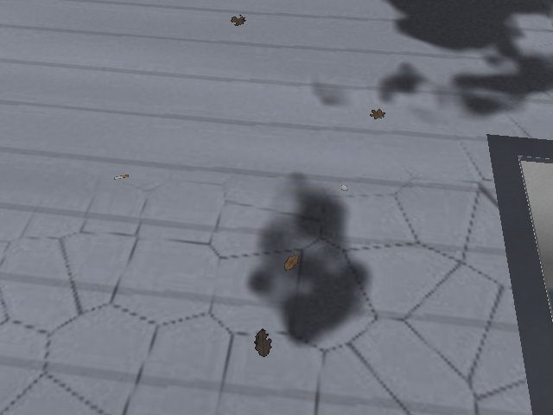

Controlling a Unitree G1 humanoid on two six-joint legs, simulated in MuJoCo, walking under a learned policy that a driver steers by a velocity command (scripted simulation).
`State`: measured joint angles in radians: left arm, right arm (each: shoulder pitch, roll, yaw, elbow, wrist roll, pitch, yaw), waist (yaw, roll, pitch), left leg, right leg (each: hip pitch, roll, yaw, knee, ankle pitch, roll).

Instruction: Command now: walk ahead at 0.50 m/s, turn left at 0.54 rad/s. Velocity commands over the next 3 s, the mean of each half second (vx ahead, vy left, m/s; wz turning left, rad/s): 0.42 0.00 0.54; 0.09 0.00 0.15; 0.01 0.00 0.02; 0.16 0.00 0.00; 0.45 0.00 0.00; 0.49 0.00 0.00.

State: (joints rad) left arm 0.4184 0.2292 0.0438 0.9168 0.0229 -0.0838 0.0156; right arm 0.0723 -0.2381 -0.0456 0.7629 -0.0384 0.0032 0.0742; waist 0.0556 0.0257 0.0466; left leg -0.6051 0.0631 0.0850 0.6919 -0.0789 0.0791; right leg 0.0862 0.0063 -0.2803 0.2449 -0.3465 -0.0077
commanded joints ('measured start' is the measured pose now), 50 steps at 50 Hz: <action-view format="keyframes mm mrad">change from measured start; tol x32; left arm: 1 6 176 37 -33 2 3 11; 50 -189 71 -9 -127 -20 107 -9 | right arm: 1 -46 -58 -12 -80 -5 -10 -4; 5 363 -253 -90 25 -23 -27 -49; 32 506 -120 -37 33 25 -21 -104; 50 194 -86 12 108 21 -1 -98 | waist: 1 -36 -112 22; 6 -158 176 -356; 16 -39 3 -19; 31 -78 -251 -316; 50 -30 67 21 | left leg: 1 76 -69 70 -55 -111 56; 4 508 -151 31 -178 -164 143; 6 922 293 -846 -383 -222 343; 13 440 67 -347 -451 246 212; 28 565 31 -350 -131 724 49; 30 402 -87 -274 234 218 -13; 31 245 -250 -207 463 -571 -35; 50 266 75 -324 -425 -362 17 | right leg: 1 5 -286 43 79 906 -103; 4 -125 -259 5 609 903 -65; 6 -746 14 183 1192 -204 27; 28 -432 19 266 272 258 -32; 31 37 -474 758 241 1355 -288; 35 -321 -271 576 42 477 -217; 50 -340 -40 352 104 44 -20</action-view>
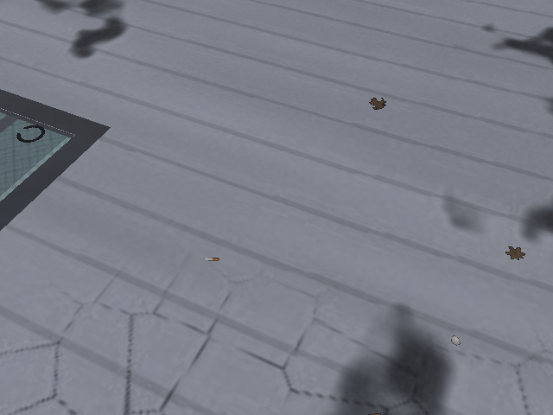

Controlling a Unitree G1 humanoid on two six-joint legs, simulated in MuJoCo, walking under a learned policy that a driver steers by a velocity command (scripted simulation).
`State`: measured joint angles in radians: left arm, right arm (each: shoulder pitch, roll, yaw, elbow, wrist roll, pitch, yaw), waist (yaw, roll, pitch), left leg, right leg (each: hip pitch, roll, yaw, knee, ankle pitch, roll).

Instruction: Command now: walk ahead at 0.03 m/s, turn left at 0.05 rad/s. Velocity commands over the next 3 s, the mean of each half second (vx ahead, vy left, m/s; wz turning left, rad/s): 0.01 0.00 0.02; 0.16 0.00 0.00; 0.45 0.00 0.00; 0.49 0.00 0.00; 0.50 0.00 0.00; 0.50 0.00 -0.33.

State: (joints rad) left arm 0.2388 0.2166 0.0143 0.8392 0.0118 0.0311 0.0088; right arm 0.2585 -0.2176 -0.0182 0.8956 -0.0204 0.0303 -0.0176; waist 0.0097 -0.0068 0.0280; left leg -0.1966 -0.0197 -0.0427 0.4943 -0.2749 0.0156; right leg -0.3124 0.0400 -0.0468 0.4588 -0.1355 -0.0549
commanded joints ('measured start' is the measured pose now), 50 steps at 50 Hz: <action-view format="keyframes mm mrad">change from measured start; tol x16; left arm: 1 0 81 21 -33 -1 -14 -7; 43 -54 35 30 160 21 -70 -17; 48 431 172 93 278 13 -102 -5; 50 329 122 73 260 14 -86 -6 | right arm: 1 -18 -76 -3 -23 2 -38 -6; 42 202 -101 -36 241 -6 -56 -25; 50 16 -55 -35 119 -24 -101 26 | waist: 1 30 111 29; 34 -1 20 16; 40 -61 165 220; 46 72 84 148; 48 169 -302 24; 50 66 -97 105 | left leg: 1 -191 150 -189 -253 -184 61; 33 21 101 -72 -188 163 46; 38 -4 169 -245 -300 -508 157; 42 68 307 -373 -349 -398 242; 46 -115 196 -174 -184 -126 170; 48 -438 -26 92 376 -137 76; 50 -534 37 7 699 -192 100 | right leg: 1 156 -80 119 -90 -83 23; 33 179 -123 142 -100 113 4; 37 31 -21 62 41 -348 -18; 42 -251 -65 0 284 -301 -16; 46 178 -3 -58 36 -172 -25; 49 479 -415 727 -325 -502 -181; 50 383 -405 642 -310 -526 -175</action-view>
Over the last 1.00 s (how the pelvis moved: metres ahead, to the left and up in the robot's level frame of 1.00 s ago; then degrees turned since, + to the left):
0.34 0.04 0.00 20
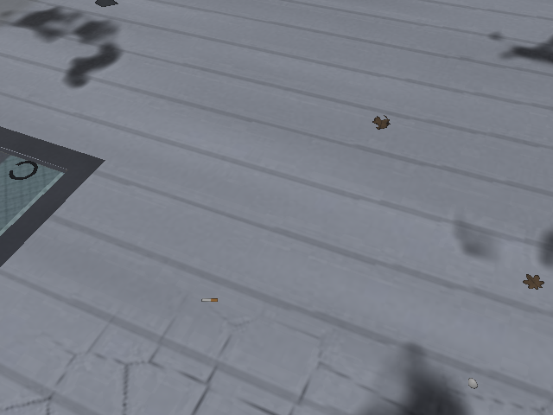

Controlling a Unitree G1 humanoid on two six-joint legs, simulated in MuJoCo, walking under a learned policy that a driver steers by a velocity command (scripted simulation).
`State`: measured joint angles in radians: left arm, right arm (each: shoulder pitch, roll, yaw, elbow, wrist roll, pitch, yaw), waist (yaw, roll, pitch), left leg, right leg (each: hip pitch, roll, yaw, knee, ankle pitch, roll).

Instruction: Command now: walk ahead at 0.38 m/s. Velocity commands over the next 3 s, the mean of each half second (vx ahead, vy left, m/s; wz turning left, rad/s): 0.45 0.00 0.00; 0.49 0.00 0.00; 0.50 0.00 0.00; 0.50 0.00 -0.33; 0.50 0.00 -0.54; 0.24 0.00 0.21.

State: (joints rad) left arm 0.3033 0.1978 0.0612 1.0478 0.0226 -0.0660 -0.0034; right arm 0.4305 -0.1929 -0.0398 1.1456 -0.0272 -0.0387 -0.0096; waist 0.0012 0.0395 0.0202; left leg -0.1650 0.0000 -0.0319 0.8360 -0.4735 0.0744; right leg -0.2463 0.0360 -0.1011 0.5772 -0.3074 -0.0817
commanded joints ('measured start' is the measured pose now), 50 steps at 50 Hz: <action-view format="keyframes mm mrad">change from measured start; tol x32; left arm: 1 176 118 19 16 2 5 3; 23 288 37 -22 19 -30 -26 5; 44 -386 41 -24 -223 -4 13 -23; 50 218 254 58 -77 47 -20 17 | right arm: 1 -164 -52 -6 -128 -9 -37 27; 15 -511 -26 12 -282 14 -5 41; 22 89 -245 -76 -140 -30 -36 -4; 50 135 -25 11 -121 54 -63 2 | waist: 1 47 -64 135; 23 -114 142 -292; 45 -45 32 86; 50 142 -181 -312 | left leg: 1 -547 51 -14 361 111 43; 20 -19 -77 164 -326 360 93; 23 467 413 -733 -585 13 315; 34 3 170 -79 -745 470 138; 48 294 187 40 -290 1217 79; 50 -232 17 126 337 489 13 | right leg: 1 239 -366 594 -435 -267 -135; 19 341 -241 101 -182 1085 -60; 21 165 -193 71 226 837 -43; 23 -319 53 120 832 -200 -17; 44 -407 -77 6 16 260 13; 48 -22 21 -25 -104 163 -68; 50 580 -386 508 -142 95 -238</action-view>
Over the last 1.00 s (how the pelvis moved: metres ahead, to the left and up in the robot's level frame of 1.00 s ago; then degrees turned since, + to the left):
0.12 -0.02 -0.01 0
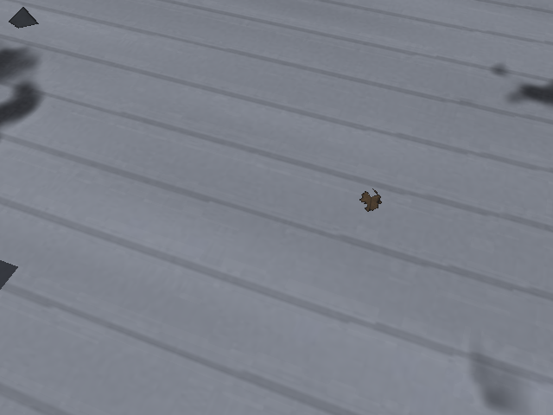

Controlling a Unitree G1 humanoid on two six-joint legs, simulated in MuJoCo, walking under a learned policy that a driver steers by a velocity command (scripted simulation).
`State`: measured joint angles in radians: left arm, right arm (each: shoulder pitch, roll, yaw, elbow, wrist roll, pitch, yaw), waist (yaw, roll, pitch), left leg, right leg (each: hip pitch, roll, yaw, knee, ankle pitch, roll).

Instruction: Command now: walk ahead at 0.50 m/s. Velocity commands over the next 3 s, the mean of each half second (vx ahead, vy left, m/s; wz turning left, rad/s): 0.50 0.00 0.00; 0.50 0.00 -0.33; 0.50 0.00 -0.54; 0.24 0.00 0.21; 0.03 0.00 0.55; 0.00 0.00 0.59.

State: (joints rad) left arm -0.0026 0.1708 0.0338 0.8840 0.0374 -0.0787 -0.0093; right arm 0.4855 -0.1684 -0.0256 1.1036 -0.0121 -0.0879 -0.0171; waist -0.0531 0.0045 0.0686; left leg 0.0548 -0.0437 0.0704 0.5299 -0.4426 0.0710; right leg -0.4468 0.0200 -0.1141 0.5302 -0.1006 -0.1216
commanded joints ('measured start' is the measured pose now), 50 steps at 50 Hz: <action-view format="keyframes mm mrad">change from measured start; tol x16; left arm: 1 477 257 83 89 0 10 8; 4 246 107 41 66 -22 -1 -1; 27 568 43 -1 130 -65 -15 15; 50 54 73 24 -65 -4 53 -35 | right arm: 1 80 -107 -25 -66 25 -11 11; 21 -537 -79 -18 -291 -10 32 43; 24 -415 -107 -34 -262 -11 16 32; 27 35 -289 -95 -151 -61 -5 7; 31 -245 -111 -49 -182 -9 1 24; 50 -15 -167 -46 -93 -10 -12 -30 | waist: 1 173 -129 -391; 5 38 -34 -20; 22 94 -75 39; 28 -62 146 -386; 32 66 44 -20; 50 56 92 0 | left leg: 1 -616 -36 -83 831 -63 22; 15 -682 141 -13 250 422 -51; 22 -656 89 11 45 354 10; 26 -55 88 -44 -69 310 109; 27 284 414 -498 -111 214 232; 28 258 484 -740 -248 176 268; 33 -247 301 -204 -387 287 87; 46 -39 278 118 -375 723 40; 50 79 310 179 -201 1157 31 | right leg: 1 783 -445 807 -234 -127 -250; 6 270 -243 311 -371 1 -88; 20 505 -221 150 -373 360 -73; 25 542 -214 94 -11 746 -28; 26 379 -175 70 216 556 -10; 28 -120 45 124 791 -416 31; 29 -181 -29 168 808 -329 21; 43 -209 -104 59 284 123 63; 50 -88 -3 -62 104 -45 -29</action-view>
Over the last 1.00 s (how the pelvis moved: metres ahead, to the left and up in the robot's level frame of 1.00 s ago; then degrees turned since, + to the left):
0.55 -0.02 -0.01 0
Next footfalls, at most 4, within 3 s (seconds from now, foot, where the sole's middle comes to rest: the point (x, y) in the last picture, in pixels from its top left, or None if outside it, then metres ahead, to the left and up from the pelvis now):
0.52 left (239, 412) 0.46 0.10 -0.76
1.08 right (312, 306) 0.71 -0.09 -0.76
1.62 left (300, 197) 1.08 -0.09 -0.76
2.18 right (361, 212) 1.01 -0.26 -0.76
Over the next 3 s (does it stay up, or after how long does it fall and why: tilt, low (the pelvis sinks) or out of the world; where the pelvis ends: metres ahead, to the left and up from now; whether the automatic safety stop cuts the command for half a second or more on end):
stays up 0.95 -0.12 0.02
